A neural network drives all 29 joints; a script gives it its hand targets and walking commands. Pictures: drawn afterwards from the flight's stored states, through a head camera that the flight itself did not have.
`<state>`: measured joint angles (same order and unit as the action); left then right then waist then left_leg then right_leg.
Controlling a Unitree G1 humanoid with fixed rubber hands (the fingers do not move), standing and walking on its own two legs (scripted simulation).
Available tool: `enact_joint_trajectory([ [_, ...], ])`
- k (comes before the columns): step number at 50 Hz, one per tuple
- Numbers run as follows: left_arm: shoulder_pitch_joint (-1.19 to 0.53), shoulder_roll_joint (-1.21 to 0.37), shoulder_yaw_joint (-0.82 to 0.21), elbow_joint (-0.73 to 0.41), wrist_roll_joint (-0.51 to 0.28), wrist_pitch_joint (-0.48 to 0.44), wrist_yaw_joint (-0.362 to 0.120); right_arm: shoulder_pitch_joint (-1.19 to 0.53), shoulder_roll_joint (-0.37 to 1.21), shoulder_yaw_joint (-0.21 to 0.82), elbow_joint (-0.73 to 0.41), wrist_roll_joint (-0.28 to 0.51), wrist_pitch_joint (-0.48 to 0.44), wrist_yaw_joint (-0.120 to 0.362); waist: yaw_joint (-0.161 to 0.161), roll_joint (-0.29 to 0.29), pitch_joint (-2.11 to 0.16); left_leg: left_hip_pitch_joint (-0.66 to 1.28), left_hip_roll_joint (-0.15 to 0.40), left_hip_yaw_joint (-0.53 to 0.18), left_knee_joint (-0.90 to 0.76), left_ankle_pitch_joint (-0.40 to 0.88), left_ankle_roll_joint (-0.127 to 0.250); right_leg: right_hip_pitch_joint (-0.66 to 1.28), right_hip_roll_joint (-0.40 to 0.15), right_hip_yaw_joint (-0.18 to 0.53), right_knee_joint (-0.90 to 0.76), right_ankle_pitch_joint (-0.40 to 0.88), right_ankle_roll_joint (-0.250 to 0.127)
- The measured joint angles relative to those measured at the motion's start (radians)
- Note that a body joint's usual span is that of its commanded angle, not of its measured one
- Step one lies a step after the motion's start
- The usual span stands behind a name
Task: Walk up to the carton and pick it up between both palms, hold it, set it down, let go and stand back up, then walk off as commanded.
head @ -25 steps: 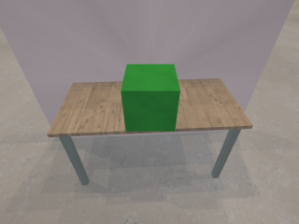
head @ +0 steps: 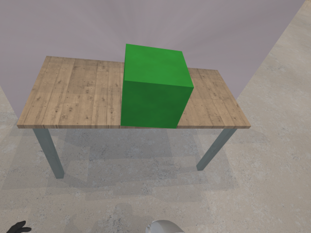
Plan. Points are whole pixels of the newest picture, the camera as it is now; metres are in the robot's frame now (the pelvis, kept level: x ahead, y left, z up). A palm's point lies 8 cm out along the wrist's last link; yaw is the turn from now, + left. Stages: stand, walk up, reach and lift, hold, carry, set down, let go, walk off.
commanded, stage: walk off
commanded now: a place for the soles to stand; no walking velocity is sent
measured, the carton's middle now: (151, 87) +0.69 -0.02 -0.05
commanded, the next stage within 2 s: none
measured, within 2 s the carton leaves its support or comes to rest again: neither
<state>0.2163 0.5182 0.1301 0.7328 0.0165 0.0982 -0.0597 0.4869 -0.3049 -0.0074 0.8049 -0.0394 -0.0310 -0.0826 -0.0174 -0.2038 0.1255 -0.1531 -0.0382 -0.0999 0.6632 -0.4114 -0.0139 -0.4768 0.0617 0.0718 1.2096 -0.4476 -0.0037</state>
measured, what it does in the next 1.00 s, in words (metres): walks ahead: right foot, then left foot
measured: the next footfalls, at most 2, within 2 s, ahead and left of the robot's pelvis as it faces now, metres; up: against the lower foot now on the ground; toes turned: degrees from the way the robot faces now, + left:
right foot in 0.18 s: +0.14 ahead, -0.13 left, +0.00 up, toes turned +6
left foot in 0.40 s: +0.13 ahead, +0.09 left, +0.00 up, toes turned +2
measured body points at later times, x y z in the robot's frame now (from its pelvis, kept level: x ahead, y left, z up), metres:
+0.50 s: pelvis +0.15 -0.02 -0.01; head +0.17 +0.00 +0.44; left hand +0.15 +0.29 -0.14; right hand +0.33 -0.30 -0.10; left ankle +0.09 +0.09 -0.72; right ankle +0.11 -0.14 -0.69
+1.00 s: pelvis +0.22 -0.05 +0.00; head +0.28 -0.03 +0.45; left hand +0.34 +0.26 -0.12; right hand +0.33 -0.36 -0.10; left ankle +0.15 +0.07 -0.71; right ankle +0.19 -0.14 -0.72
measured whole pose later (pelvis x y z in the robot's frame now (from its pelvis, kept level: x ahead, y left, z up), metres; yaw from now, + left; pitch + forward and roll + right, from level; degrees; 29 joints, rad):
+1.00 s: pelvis +0.22 -0.05 +0.00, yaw +5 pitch -1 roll +0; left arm 0.08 0.38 0.06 0.84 0.00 0.01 0.01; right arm 0.18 -0.38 -0.01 0.89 0.02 -0.03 -0.06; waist -0.02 -0.04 0.15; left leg -0.24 -0.02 -0.05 0.73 -0.43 0.01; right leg -0.25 0.06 0.00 0.66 -0.40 -0.05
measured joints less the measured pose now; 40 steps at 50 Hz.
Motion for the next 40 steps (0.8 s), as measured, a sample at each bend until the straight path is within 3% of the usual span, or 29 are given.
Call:
enact_joint_trajectory([
  [5, -0.014, -0.034, -0.013, -0.011, -0.01, 0.022, -0.021, -0.029, -0.049, -0.033, 0.019, -0.007, 0.002, -0.019, 0.017, 0.019, -0.034, 0.01, 0.011, -0.015, 0.025, -0.061, -0.014, -0.025, -0.005, -0.003, -0.056, 0.033, 0.014],
  [9, -0.002, -0.066, -0.028, -0.015, -0.018, 0.008, -0.019, -0.091, -0.085, -0.04, 0.021, -0.003, -0.001, -0.021, 0.043, 0.043, -0.072, 0.0, 0.018, -0.036, 0.092, -0.142, -0.031, 0.088, -0.042, 0.003, -0.351, 0.07, -0.012],
  [10, -0.004, -0.08, -0.029, -0.005, -0.019, -0.003, -0.012, -0.115, -0.094, -0.038, 0.028, 0.003, -0.002, -0.019, 0.05, 0.071, -0.074, -0.005, 0.037, -0.053, 0.125, -0.169, -0.036, 0.118, -0.029, -0.017, -0.387, 0.015, -0.015],
  [12, -0.002, -0.099, -0.045, 0.016, -0.024, -0.03, 0.006, -0.174, -0.101, -0.027, 0.048, 0.022, -0.001, -0.013, 0.047, 0.112, -0.069, -0.048, 0.058, -0.077, 0.246, -0.114, -0.017, 0.14, -0.01, -0.063, -0.377, -0.011, -0.02],
  [16, 0.041, -0.128, -0.069, 0.052, -0.023, -0.052, 0.026, -0.291, -0.098, -0.029, 0.076, 0.039, -0.009, -0.006, 0.069, 0.133, -0.081, -0.142, 0.026, -0.007, 0.428, -0.122, 0.019, 0.182, -0.023, -0.07, -0.379, -0.034, -0.027],
  [20, 0.072, -0.162, -0.078, 0.096, -0.008, -0.044, 0.033, -0.35, -0.094, -0.018, 0.076, 0.058, -0.014, 0.0, 0.089, 0.184, -0.083, -0.126, 0.019, 0.037, 0.17, -0.068, 0.041, 0.234, -0.019, -0.08, -0.419, -0.05, -0.019],
  [23, 0.065, -0.154, -0.062, 0.131, -0.006, -0.026, 0.04, -0.372, -0.055, 0.004, 0.074, 0.061, -0.021, 0.005, 0.114, 0.158, -0.058, -0.081, 0.003, 0.073, 0.111, -0.074, 0.039, 0.207, -0.035, -0.047, -0.338, -0.068, -0.006],
  [27, 0.007, -0.126, -0.041, 0.151, -0.002, -0.031, 0.045, -0.358, -0.015, 0.026, 0.066, 0.054, -0.012, 0.008, 0.093, 0.155, -0.01, -0.058, 0.014, 0.042, 0.045, -0.057, 0.025, 0.142, -0.012, -0.049, -0.304, -0.118, 0.0],
  [29, -0.018, -0.11, -0.044, 0.151, -0.002, -0.055, 0.044, -0.359, -0.013, 0.027, 0.085, 0.061, -0.002, 0.011, 0.083, 0.154, 0.012, -0.056, 0.018, 0.031, 0.03, -0.053, 0.014, 0.15, -0.025, -0.056, -0.464, -0.015, -0.017],
  [30, -0.029, -0.103, -0.046, 0.15, -0.001, -0.069, 0.045, -0.358, -0.019, 0.025, 0.093, 0.065, 0.002, 0.014, 0.076, 0.155, 0.023, -0.061, 0.019, 0.026, 0.042, -0.057, 0.009, 0.159, -0.032, -0.067, -0.521, 0.132, -0.019],
  [31, -0.04, -0.102, -0.047, 0.149, -0.001, -0.08, 0.049, -0.355, -0.029, 0.021, 0.098, 0.068, 0.003, 0.015, 0.066, 0.168, 0.033, -0.074, 0.026, 0.015, 0.074, -0.059, 0.007, 0.169, -0.025, -0.081, -0.53, 0.142, -0.024],
  [35, -0.047, -0.114, -0.06, 0.133, -0.004, -0.085, 0.062, -0.355, -0.079, -0.004, 0.117, 0.073, 0.009, 0.015, 0.051, 0.195, 0.036, -0.134, 0.027, 0.022, 0.231, -0.104, 0.021, 0.18, -0.001, -0.077, -0.5, 0.047, -0.043],
  [38, -0.048, -0.134, -0.072, 0.125, -0.002, -0.059, 0.064, -0.352, -0.117, -0.014, 0.122, 0.07, 0.014, 0.013, 0.037, 0.212, 0.019, -0.126, 0.023, 0.038, 0.184, -0.125, 0.025, 0.197, 0.01, -0.069, -0.49, 0.026, -0.042],
  [40, -0.052, -0.144, -0.076, 0.12, -0.001, -0.046, 0.063, -0.342, -0.133, -0.017, 0.119, 0.07, 0.012, 0.012, 0.029, 0.219, 0.009, -0.101, 0.028, 0.051, 0.092, -0.06, 0.027, 0.207, 0.017, -0.067, -0.476, 0.007, -0.039],
])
